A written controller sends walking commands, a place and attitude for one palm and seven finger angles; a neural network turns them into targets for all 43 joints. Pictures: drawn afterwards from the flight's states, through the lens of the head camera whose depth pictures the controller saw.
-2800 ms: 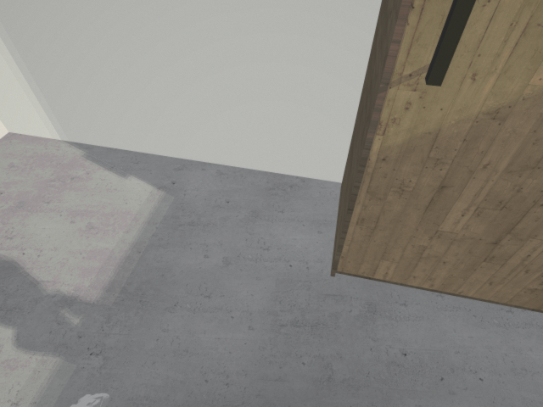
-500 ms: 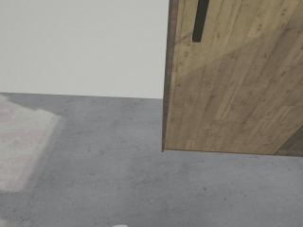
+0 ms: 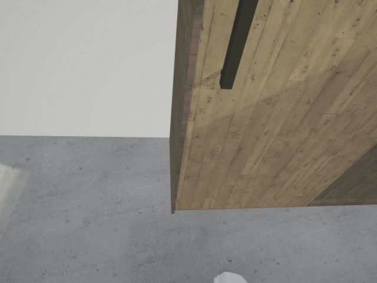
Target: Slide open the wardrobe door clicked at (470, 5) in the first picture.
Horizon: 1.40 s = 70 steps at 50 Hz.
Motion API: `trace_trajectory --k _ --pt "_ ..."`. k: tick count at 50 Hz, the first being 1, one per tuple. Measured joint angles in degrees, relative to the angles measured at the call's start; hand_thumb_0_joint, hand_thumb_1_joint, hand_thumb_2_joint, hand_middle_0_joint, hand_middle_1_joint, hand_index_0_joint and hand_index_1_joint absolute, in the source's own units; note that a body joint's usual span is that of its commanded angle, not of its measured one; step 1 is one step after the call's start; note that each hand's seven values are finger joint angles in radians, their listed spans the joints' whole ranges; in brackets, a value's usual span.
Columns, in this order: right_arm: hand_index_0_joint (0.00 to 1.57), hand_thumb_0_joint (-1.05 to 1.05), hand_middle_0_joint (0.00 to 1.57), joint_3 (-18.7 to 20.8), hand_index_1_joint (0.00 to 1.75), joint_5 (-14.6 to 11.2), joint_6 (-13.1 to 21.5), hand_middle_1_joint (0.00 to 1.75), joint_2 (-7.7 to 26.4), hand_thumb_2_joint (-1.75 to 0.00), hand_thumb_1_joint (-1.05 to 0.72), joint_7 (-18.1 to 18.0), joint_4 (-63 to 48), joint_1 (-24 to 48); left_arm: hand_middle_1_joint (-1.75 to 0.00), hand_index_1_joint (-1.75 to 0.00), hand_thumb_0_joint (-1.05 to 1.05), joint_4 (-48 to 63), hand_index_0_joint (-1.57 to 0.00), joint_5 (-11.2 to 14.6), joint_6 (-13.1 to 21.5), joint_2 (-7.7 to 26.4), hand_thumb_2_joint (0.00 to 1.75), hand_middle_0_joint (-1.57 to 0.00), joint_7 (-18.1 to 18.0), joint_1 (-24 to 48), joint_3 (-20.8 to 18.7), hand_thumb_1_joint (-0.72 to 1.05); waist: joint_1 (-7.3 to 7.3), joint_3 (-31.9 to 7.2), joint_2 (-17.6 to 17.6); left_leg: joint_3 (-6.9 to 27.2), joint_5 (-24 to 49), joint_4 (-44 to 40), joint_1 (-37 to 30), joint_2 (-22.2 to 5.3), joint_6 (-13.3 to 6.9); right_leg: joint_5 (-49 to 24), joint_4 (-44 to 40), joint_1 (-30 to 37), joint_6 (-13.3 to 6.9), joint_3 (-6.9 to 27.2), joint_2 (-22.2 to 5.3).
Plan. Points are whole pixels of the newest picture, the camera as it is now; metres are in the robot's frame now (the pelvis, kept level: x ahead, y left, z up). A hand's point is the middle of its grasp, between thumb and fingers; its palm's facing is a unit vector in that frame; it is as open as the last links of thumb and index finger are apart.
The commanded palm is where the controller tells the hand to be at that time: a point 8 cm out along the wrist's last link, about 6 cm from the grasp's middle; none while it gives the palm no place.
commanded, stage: take the last steps up to it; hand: left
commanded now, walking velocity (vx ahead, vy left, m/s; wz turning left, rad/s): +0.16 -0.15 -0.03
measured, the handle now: (236, 34) +0.58 -0.04 +0.26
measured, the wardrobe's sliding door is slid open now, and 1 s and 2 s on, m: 0.00 0.00 0.00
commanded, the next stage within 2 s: come to a stop and stand still in 0.04 s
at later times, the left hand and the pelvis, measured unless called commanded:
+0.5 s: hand (148, 256) +0.21 +0.10 -0.17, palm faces +0.03 -0.97 -0.22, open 7.3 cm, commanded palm none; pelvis +0.10 -0.07 -0.01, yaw +1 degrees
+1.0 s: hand out of the picture +0.02 +0.20 -0.19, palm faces +0.06 -0.98 -0.17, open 7.4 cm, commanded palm none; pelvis +0.08 +0.01 +0.01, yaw +0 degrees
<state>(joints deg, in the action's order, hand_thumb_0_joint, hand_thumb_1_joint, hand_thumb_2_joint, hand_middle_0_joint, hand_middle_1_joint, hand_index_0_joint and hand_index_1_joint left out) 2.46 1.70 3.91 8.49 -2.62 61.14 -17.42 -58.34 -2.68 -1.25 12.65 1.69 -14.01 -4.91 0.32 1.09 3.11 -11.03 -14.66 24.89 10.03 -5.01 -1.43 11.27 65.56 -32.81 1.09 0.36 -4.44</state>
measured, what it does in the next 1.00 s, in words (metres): steps on the spot: right foot, then left foot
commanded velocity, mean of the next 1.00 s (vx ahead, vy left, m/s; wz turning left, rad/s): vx -0.05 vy -0.01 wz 0.00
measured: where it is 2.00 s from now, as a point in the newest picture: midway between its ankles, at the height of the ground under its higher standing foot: outside the picture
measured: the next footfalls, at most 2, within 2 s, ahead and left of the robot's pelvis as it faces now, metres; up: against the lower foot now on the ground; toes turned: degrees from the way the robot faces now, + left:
right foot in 0.24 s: +0.21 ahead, -0.20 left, +0.00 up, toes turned -8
left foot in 0.68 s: +0.12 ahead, +0.05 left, +0.00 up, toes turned +3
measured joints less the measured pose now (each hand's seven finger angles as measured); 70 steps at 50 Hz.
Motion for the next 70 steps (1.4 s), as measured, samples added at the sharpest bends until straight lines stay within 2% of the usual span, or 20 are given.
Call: trace_trajectory --k 6,10,12,14,16,20,25,29,33,34,35,36,38,41,45,51,58,61,65,70 --pt "0.20 0.00 0.20 0.21 0.30 0.35 -0.82 0.30 -0.06 -0.90 -0.92 0.55 2.29 -5.03 -0.29 -0.30 0.01 0.57 -0.19 0.25 -0.68 0.39 0.90 -0.19 0.20 4.61 0.54 0.91 -2.46 1.74 -0.76 -0.58 -1.47 -3.09 -4.57 -1.21 2.33 -2.08 -15.17 -0.14 1.00 -2.38 -2.36" --pt "0.20 0.00 0.20 0.45 0.30 0.58 -1.77 0.30 -0.24 -0.90 -0.91 0.83 3.39 -7.40 -0.29 -0.30 0.01 0.49 -0.19 0.65 -0.30 -0.32 0.90 -0.20 0.16 7.13 1.22 0.91 -4.49 3.34 -1.65 -0.82 -4.66 -1.14 -6.06 -2.51 4.78 -0.69 -27.01 4.36 -0.18 -4.65 -1.06" --pt "0.20 0.00 0.20 0.39 0.30 0.22 -2.34 0.30 -0.40 -0.90 -0.91 0.93 3.95 -9.07 -0.29 -0.30 0.01 0.89 -0.19 0.74 1.07 -0.74 0.90 -0.20 -0.23 7.63 1.88 0.91 -5.06 3.59 -1.82 -0.15 -8.00 3.58 -5.31 -3.05 6.02 -6.50 -34.48 9.23 -0.76 -5.54 -0.53" --pt "0.20 0.00 0.20 0.22 0.30 -0.59 -3.41 0.30 0.36 -0.90 -0.91 1.01 4.69 -8.32 -0.29 -0.30 0.01 0.54 -0.19 1.01 2.76 -2.42 0.90 -0.20 -1.29 8.82 2.43 0.91 -4.91 4.73 -4.05 4.04 -13.79 13.31 -1.63 -3.43 5.05 -1.93 -32.23 9.50 -1.26 -6.55 0.43" --pt "0.20 0.00 0.20 0.49 0.30 -1.21 -4.59 0.30 0.81 -0.90 -0.91 0.69 4.40 -6.32 -0.29 -0.30 0.01 0.67 -0.20 1.23 3.19 -3.84 0.90 -0.20 -1.96 9.62 3.07 0.91 -5.02 5.69 -5.00 7.84 -18.04 22.80 2.60 -1.25 4.28 0.79 -30.78 10.01 -1.64 -7.04 0.50" --pt "0.19 0.00 0.20 1.14 0.30 -1.13 -6.23 0.30 1.53 -0.90 -0.91 0.54 2.18 -1.01 -0.30 -0.30 0.00 1.51 -0.20 1.23 2.15 -5.73 0.90 -0.20 -3.18 10.59 3.56 0.90 -3.54 6.43 -4.71 9.11 -16.65 37.21 11.21 2.91 4.45 -0.03 -33.00 11.97 -1.74 -7.11 -0.22" --pt "0.19 0.00 0.19 2.16 0.30 -0.22 -7.97 0.30 3.55 -0.90 -0.91 1.40 -2.34 6.13 -0.30 -0.30 -0.01 2.73 -0.20 1.14 1.27 -5.60 0.90 -0.21 -4.33 10.10 2.72 0.91 -1.64 5.70 -5.13 9.62 -10.59 42.76 18.71 4.90 5.43 -1.77 -35.22 12.59 -1.34 -7.79 -0.74" --pt "0.19 0.00 0.19 2.40 0.30 -0.07 -7.69 0.30 4.35 -0.90 -0.91 1.94 -5.70 10.38 -0.30 -0.30 0.00 3.21 -0.20 0.49 0.28 -3.38 0.90 -0.21 -4.50 8.42 2.06 0.91 -0.34 4.65 -4.10 9.45 -9.57 36.78 18.00 4.44 5.14 -2.53 -35.01 12.07 -0.42 -7.70 -1.63" --pt "0.19 0.00 0.19 1.66 0.30 -0.41 -5.73 0.30 4.05 -0.90 -0.91 2.26 -7.89 11.37 -0.30 -0.30 0.00 3.62 -0.20 0.15 -0.90 -0.46 0.90 -0.20 -4.02 5.76 1.42 0.90 1.01 2.92 -2.17 8.35 -7.13 20.17 10.39 3.34 3.81 -2.50 -33.14 10.64 0.94 -7.21 -2.47" --pt "0.19 0.00 0.19 1.33 0.30 -0.44 -4.98 0.30 4.10 -0.90 -0.91 2.32 -8.34 10.85 -0.30 -0.30 0.00 3.66 -0.20 0.36 -1.25 0.08 0.90 -0.20 -3.90 4.74 1.37 0.90 1.10 2.00 -2.20 8.57 -6.46 14.39 7.86 3.04 3.36 -1.45 -31.51 9.62 1.15 -7.16 -2.37" --pt "0.19 0.00 0.19 1.11 0.30 -0.29 -4.39 0.30 3.62 -0.90 -0.91 2.23 -8.24 10.59 -0.30 -0.30 0.00 3.24 -0.20 0.71 -1.67 0.72 0.90 -0.20 -3.83 4.21 1.23 0.90 1.08 1.82 -1.45 8.45 -6.38 13.93 7.81 3.54 2.16 2.45 -29.13 8.68 1.37 -6.09 -2.31" --pt "0.19 0.00 0.19 0.65 0.30 -0.08 -4.23 0.30 3.03 -0.90 -0.91 2.16 -8.06 10.14 -0.30 -0.30 0.00 2.73 -0.20 0.92 -2.13 1.23 0.90 -0.20 -3.75 3.55 1.11 0.90 1.19 1.70 -0.85 8.24 -6.21 14.19 7.78 3.91 0.82 6.97 -26.70 8.06 1.30 -4.21 -1.47" --pt "0.19 0.00 0.19 -0.40 0.30 0.36 -4.35 0.30 1.87 -0.90 -0.91 1.87 -7.25 8.76 -0.30 -0.30 0.01 1.43 -0.20 0.89 -2.69 1.83 0.90 -0.20 -3.30 1.85 0.81 0.91 1.18 0.95 -0.45 8.21 -4.78 11.91 6.61 4.14 -0.95 10.30 -19.98 6.91 1.12 -0.82 1.04" --pt "0.19 0.00 0.19 -1.60 0.30 0.19 -4.31 0.30 0.11 -0.90 -0.91 1.32 -5.32 6.54 -0.30 -0.30 0.01 -0.40 -0.20 0.81 -2.21 2.39 0.90 -0.20 -2.44 -1.21 0.57 0.91 1.53 -0.03 0.11 8.03 -0.81 4.67 3.43 4.53 -1.67 7.43 -11.80 6.53 1.48 1.29 3.46" --pt "0.20 0.00 0.20 -1.43 0.30 -0.37 -3.52 0.30 -0.71 -0.90 -0.93 0.01 -3.41 4.18 -0.29 -0.30 0.01 -2.87 -0.19 0.87 -2.10 2.05 0.90 -0.20 -2.12 -5.20 0.79 0.91 1.47 -0.63 0.47 7.20 2.75 -2.61 0.52 5.04 -2.30 5.18 -9.34 8.52 2.49 1.94 4.39" --pt "0.20 0.00 0.20 -1.25 0.30 -0.56 -3.19 0.30 -1.02 -0.90 -0.92 -1.10 -0.37 1.70 -0.29 -0.30 0.01 -5.67 -0.19 1.04 -3.27 0.54 0.90 -0.20 -2.28 -6.79 1.15 0.91 0.39 0.57 0.56 6.05 4.21 -5.52 -0.59 5.01 -2.70 7.81 -11.07 11.94 3.06 2.22 4.00" --pt "0.20 0.00 0.20 -0.66 0.30 -0.36 -3.86 0.30 -1.33 -0.90 -0.91 -1.04 3.36 -0.90 -0.30 -0.30 0.01 -6.11 -0.19 1.22 -3.35 -1.40 0.90 -0.20 -2.43 -2.72 1.91 0.91 -1.61 1.41 -0.35 5.48 4.52 -5.20 -0.11 4.28 -2.01 11.13 -18.49 15.07 2.29 0.44 2.37" --pt "0.20 0.00 0.20 -0.41 0.30 -0.19 -4.10 0.30 -1.36 -0.90 -0.91 -0.60 4.71 -1.87 -0.30 -0.30 0.01 -5.57 -0.19 1.44 -2.62 -2.32 0.90 -0.20 -2.71 0.01 2.45 0.91 -2.56 1.22 -1.14 5.66 4.30 -4.13 0.65 4.00 -1.30 11.68 -25.21 17.39 1.38 -0.63 2.02" --pt "0.20 0.00 0.20 -0.28 0.30 -0.53 -4.25 0.30 -1.98 -0.90 -0.91 0.05 6.05 -3.24 -0.30 -0.30 0.01 -4.62 -0.20 1.56 -0.46 -2.18 0.90 -0.20 -3.66 2.32 2.80 0.93 -2.57 0.25 -0.80 5.25 2.76 -0.52 2.49 4.62 0.29 4.19 -39.83 23.01 0.35 -1.29 1.17" --pt "0.19 0.00 0.19 -0.96 0.30 -0.61 -4.70 0.30 -1.67 -0.90 -0.91 0.71 6.87 -3.19 -0.30 -0.30 0.01 -5.43 -0.20 1.94 1.51 -3.53 0.90 -0.20 -4.17 2.84 3.84 0.94 -3.04 -0.68 -4.41 6.50 2.53 -0.29 1.49 2.69 2.25 4.76 -40.57 24.53 -0.95 -2.46 3.14"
